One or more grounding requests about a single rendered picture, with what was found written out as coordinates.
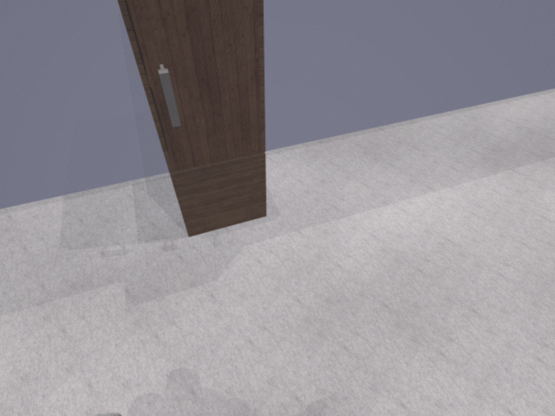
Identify handle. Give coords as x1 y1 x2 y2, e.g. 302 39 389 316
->
158 64 181 127

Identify cupboard door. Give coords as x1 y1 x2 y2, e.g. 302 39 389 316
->
127 0 262 170

